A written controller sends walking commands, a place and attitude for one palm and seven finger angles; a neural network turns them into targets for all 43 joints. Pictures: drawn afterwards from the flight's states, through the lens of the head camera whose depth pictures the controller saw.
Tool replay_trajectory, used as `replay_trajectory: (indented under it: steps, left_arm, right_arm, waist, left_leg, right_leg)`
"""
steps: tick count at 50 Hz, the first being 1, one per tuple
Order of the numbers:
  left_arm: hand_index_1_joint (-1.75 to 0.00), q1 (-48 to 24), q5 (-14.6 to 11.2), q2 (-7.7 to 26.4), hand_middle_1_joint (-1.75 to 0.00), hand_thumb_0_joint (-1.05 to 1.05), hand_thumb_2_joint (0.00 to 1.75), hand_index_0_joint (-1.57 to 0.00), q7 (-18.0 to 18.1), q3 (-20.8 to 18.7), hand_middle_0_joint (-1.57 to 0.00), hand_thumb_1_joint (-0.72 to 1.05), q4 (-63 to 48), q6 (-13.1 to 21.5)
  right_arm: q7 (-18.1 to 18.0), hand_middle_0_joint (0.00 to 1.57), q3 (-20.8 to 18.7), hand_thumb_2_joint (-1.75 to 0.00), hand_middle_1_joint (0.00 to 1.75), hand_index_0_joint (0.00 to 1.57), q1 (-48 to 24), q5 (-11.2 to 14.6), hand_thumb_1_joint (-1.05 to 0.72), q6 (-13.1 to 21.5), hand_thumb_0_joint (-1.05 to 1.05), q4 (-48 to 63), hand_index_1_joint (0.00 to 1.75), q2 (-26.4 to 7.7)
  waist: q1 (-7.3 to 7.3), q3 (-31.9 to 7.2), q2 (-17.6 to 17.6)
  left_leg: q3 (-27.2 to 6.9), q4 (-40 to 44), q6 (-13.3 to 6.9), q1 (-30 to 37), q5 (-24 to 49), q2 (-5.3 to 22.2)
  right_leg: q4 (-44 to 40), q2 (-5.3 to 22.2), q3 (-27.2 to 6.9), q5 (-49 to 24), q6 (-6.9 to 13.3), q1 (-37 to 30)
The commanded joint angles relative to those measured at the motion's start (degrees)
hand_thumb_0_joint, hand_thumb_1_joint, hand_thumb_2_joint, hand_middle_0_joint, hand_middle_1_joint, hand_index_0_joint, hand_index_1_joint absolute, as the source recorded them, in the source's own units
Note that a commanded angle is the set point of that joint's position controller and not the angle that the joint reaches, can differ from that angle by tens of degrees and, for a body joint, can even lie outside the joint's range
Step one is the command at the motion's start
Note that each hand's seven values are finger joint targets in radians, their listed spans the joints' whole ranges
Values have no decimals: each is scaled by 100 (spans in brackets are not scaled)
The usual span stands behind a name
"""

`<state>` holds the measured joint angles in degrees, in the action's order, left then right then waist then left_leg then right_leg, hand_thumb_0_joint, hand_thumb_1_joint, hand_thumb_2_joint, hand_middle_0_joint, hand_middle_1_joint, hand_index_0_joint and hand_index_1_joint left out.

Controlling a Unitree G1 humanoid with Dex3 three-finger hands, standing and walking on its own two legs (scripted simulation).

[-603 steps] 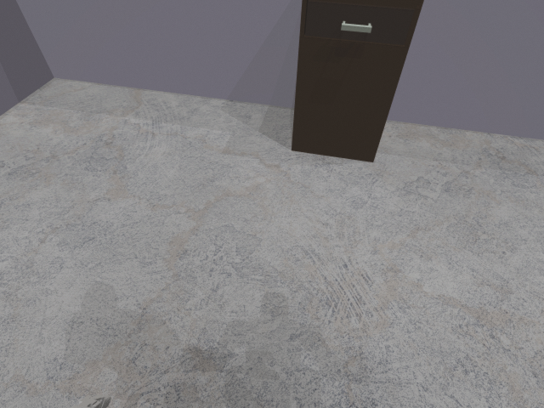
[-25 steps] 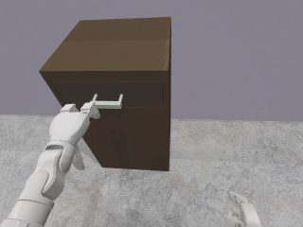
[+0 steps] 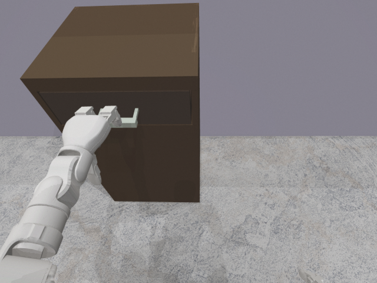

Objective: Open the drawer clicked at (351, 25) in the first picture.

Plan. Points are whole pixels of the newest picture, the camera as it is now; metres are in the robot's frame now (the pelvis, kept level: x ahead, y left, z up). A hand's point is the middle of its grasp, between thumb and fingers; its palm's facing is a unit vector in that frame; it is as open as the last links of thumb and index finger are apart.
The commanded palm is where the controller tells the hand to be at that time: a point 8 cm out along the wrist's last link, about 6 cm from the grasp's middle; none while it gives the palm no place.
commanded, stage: move the hooked fingers above the handle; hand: left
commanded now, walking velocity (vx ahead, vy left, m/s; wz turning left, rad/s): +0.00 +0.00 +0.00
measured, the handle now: (117, 117) +0.55 +0.26 -0.03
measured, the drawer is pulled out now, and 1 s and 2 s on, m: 0.00 0.00 0.00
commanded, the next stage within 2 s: lower the fingers behind the handle in 1.58 s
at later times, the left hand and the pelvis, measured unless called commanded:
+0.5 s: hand (102, 129) +0.45 +0.25 +0.05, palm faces -0.04 -0.02 -1.00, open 13.9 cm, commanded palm +0.44 +0.26 +0.10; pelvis +0.00 +0.01 -0.01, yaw -1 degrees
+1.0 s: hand (110, 116) +0.51 +0.26 +0.03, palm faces -0.08 -0.03 -1.00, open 13.8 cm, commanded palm +0.49 +0.26 +0.09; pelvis +0.01 +0.02 -0.02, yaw -3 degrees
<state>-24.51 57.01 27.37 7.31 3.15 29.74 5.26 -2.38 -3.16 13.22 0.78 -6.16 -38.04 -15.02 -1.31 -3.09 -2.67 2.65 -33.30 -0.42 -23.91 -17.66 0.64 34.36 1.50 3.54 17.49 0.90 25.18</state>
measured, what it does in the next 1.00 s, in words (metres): stands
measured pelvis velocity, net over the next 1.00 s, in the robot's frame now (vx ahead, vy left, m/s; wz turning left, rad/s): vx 0.01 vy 0.02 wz -0.04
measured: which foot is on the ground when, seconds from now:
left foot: down 0.00-1.00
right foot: down 0.00-1.00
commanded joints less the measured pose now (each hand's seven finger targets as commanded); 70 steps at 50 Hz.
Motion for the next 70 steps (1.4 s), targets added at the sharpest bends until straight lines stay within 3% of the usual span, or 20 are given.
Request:
replay_trajectory:
  steps: [1, 4, 9, 11, 18, 20, 24, 27, 31, 36, 39, 45, 49, 51, 55, 58, 59, 62, 64, 70]
  left_arm:
    - [-120, -2332, 32, 1470, -120, 0, 30, -30, 444, -774, -30, -50, -607, -31]
    - [-120, -2272, 103, 1616, -120, 0, 30, -30, 498, -905, -30, -50, -379, -87]
    - [-120, -2590, 140, 1482, -120, 0, 30, -30, 495, -734, -30, -50, -233, -59]
    - [-120, -2866, 151, 1408, -120, 0, 30, -30, 502, -624, -30, -50, -14, -31]
    - [-120, -3565, 324, 1786, -120, 0, 30, -30, 739, -838, -30, -50, 565, 165]
    - [-120, -3796, 320, 1500, -120, 0, 30, -30, 781, -565, -30, -50, 691, 157]
    - [-120, -3947, 351, 1851, -120, 0, 30, -30, 798, -782, -30, -50, 1209, 92]
    - [-120, -4298, 399, 1709, -120, 0, 30, -30, 747, -573, -30, -50, 1479, 84]
    - [-120, -4770, 441, 1740, -120, 0, 30, -30, 727, -474, -30, -50, 1538, 209]
    - [-120, -4980, 495, 2000, -120, 0, 30, -30, 839, -671, -30, -50, 1929, 230]
    - [-120, -4957, 553, 2328, -120, 0, 30, -30, 922, -945, -30, -50, 2029, 183]
    - [-120, -4967, 559, 2313, -120, 0, 30, -30, 850, -868, -30, -50, 2301, 57]
    - [-120, -4769, 505, 2335, -120, 0, 30, -30, 755, -961, -30, -50, 1927, 218]
    - [-120, -4712, 464, 2165, -120, 0, 30, -30, 754, -887, -30, -50, 1782, 290]
    - [-120, -4605, 456, 2346, -120, 0, 30, -30, 848, -1018, -30, -50, 1850, 273]
    - [-120, -4672, 496, 2429, -120, 0, 30, -30, 934, -1088, -30, -50, 1617, 290]
    - [-120, -4668, 476, 2087, -120, 0, 30, -30, 942, -847, -30, -50, 1590, 268]
    - [-120, -4752, 403, 1760, -120, 0, 30, -30, 909, -606, -30, -50, 1814, 171]
    - [-120, -5041, 441, 1764, -120, 0, 30, -30, 916, -514, -30, -50, 1861, 111]
    - [-120, -5170, 517, 1949, -120, 0, 30, -30, 949, -634, -30, -50, 1952, 64]
  right_arm:
    - [1, 20, -241, -90, 30, 20, 72, 23, -90, 190, 0, 631, 30, -696]
    - [30, 20, -275, -90, 30, 20, 158, 28, -90, 154, 0, 653, 30, -717]
    - [55, 20, -329, -90, 30, 20, 373, 18, -90, 115, 0, 618, 30, -758]
    - [49, 20, -322, -90, 30, 20, 449, 24, -90, 97, 0, 561, 30, -763]
    - [28, 20, -336, -90, 30, 20, 714, -12, -90, 77, 0, 433, 30, -788]
    - [51, 20, -346, -90, 30, 20, 790, -22, -90, 88, 0, 391, 30, -792]
    - [44, 20, -343, -90, 30, 20, 935, -35, -90, 72, 0, 339, 30, -857]
    - [31, 20, -328, -90, 30, 20, 1025, -38, -90, 61, 0, 315, 30, -868]
    - [6, 20, -346, -90, 30, 20, 1215, -67, -90, 62, 0, 244, 30, -893]
    - [21, 20, -342, -90, 30, 20, 1438, -117, -90, 53, 0, 150, 30, -940]
    - [42, 20, -348, -90, 30, 20, 1538, -157, -90, 35, 0, 141, 30, -965]
    - [65, 20, -353, -90, 30, 20, 1709, -174, -90, -24, 0, 56, 30, -1025]
    - [61, 20, -382, -90, 30, 20, 1747, -188, -90, -50, 0, 88, 30, -1000]
    - [76, 20, -407, -90, 30, 20, 1735, -195, -90, -63, 0, 65, 30, -974]
    - [81, 20, -375, -90, 30, 20, 1663, -181, -90, -116, 0, 29, 30, -1018]
    - [89, 20, -383, -90, 30, 20, 1637, -182, -90, -117, 0, 48, 30, -998]
    - [105, 20, -401, -90, 30, 20, 1615, -184, -90, -115, 0, 52, 30, -966]
    - [122, 20, -396, -90, 30, 20, 1598, -161, -90, -116, 0, 15, 30, -965]
    - [103, 20, -389, -90, 30, 20, 1590, -144, -90, -100, 0, 0, 30, -980]
    - [64, 20, -336, -90, 30, 20, 1538, -156, -90, -56, 0, 44, 30, -955]
  waist:
    - [25, -1962, 224]
    - [-26, -2157, 175]
    - [95, -2291, 120]
    - [200, -2090, 136]
    - [297, -2258, -11]
    - [412, -2253, -69]
    - [444, -2311, 86]
    - [610, -2173, 101]
    - [736, -2434, -106]
    - [794, -2539, -166]
    - [696, -2950, -300]
    - [800, -2929, -255]
    - [677, -3305, -449]
    - [698, -3171, -406]
    - [698, -2801, -270]
    - [636, -3056, -509]
    - [703, -3025, -542]
    - [835, -2633, -289]
    - [907, -2561, -234]
    - [843, -2719, -416]
  left_leg:
    - [-59, 139, -201, 515, 2020, -288]
    - [-24, 114, -204, 462, 2163, -272]
    - [-54, 40, -218, 619, 2393, -211]
    - [-60, 26, -219, 541, 2244, -204]
    - [-112, -75, -215, 416, 2137, -201]
    - [-118, -119, -205, 455, 2097, -192]
    - [-95, -173, -228, 241, 1940, -196]
    - [-131, -216, -232, 137, 1860, -184]
    - [-167, -355, -224, 230, 1891, -170]
    - [-195, -541, -213, 61, 2077, -153]
    - [-191, -652, -203, 26, 2434, -147]
    - [-180, -739, -199, -20, 2680, -75]
    - [-204, -758, -189, 283, 3066, -30]
    - [-203, -744, -194, 301, 3110, -11]
    - [-193, -645, -201, 68, 2767, -17]
    - [-245, -646, -174, 291, 3041, -10]
    - [-264, -671, -160, 457, 3170, 11]
    - [-284, -621, -164, 395, 2838, 24]
    - [-288, -564, -183, 337, 2409, -8]
    - [-286, -609, -165, 365, 2537, -51]
  right_leg:
    - [-166, -264, -206, -1965, 143, -957]
    - [-118, -276, -232, -2113, 146, -1062]
    - [-85, -312, -204, -2125, 150, -855]
    - [-102, -318, -191, -2001, 148, -669]
    - [-7, -327, -196, -1815, 160, -441]
    - [-7, -335, -183, -1753, 155, -253]
    - [-3, -340, -216, -1735, 137, -280]
    - [2, -350, -196, -1629, 141, -72]
    - [86, -362, -219, -1597, 124, 162]
    - [224, -395, -199, -1675, 124, 359]
    - [359, -406, -201, -1946, 124, 210]
    - [359, -430, -189, -2110, 89, 300]
    - [368, -443, -201, -2186, 93, 199]
    - [335, -450, -181, -2181, 88, 226]
    - [284, -447, -158, -2007, 95, 273]
    - [335, -442, -149, -2039, 112, 239]
    - [311, -456, -124, -2003, 106, 386]
    - [201, -459, -91, -1761, 101, 541]
    - [159, -450, -107, -1594, 97, 592]
    - [232, -425, -122, -1707, 116, 532]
